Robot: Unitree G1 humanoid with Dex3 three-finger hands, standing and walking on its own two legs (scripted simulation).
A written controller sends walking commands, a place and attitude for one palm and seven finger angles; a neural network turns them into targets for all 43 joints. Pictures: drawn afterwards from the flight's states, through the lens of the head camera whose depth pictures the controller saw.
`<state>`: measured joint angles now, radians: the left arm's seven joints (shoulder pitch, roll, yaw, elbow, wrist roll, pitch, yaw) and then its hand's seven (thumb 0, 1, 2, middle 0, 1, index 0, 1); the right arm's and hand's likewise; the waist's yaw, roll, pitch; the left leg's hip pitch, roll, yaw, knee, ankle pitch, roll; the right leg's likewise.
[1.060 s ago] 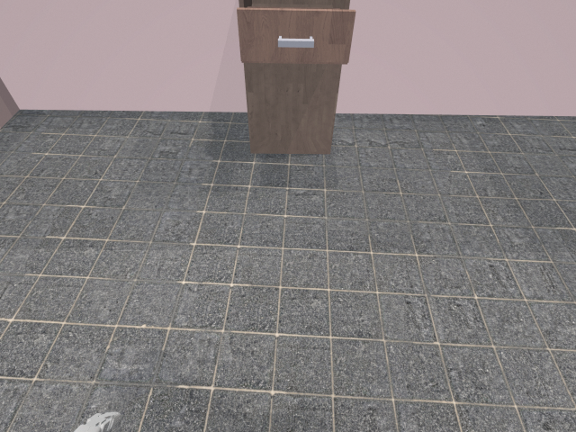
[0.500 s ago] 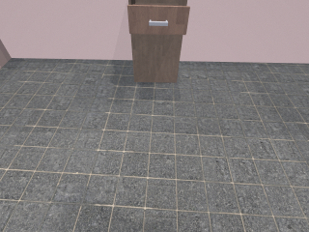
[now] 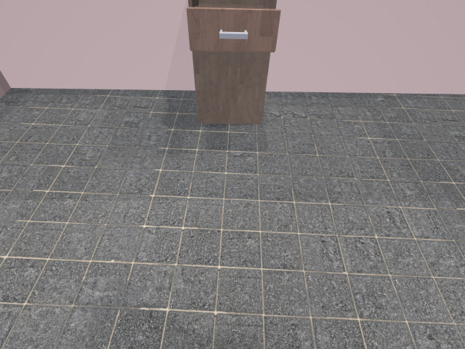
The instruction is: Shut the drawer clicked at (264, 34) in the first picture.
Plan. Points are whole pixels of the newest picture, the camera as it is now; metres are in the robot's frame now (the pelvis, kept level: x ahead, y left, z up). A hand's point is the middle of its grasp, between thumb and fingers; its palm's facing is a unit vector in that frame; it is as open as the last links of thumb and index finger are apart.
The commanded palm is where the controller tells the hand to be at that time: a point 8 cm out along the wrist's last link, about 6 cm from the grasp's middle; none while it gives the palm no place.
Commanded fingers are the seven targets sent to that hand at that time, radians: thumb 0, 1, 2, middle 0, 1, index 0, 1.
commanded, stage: look at it before walking up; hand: left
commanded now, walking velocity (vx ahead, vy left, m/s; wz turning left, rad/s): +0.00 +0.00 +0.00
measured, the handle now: (233, 33) +1.39 +0.06 -0.02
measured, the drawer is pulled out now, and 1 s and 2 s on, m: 0.30 0.30 0.30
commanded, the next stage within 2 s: walk to a spot facing it in 0.38 s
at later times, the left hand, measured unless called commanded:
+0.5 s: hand out of the picture +0.08 +0.25 -0.16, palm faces -0.03 -0.94 -0.33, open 7.4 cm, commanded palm none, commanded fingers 0.00 0.90 0.90 -0.20 -0.30 -0.20 -0.30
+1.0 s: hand out of the picture +0.03 +0.15 -0.17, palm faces -0.01 -0.99 -0.15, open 7.4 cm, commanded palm none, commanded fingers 0.00 0.90 0.90 -0.20 -0.30 -0.20 -0.30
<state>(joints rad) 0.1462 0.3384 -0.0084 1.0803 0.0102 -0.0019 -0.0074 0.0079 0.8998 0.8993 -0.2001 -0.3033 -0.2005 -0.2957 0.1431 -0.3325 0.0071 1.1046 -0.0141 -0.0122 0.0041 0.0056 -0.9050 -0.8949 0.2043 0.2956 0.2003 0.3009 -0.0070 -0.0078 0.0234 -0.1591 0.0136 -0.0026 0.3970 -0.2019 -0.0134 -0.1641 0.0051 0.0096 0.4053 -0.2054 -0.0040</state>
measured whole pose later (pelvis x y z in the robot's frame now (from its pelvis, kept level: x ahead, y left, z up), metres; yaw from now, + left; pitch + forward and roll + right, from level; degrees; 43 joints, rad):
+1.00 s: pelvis +0.12 -0.01 -0.01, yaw -7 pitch +0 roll +0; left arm 0.51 0.13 0.02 1.13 0.03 -0.05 0.01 0.00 0.90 0.90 -0.20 -0.30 -0.20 -0.30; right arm 0.24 -0.19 -0.03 1.07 -0.02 -0.01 0.02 0.01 -0.91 -0.90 0.20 0.30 0.20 0.30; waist 0.05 -0.02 0.03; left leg -0.48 0.07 0.08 0.95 -0.44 -0.01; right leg -0.05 0.04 0.10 0.42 -0.38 -0.03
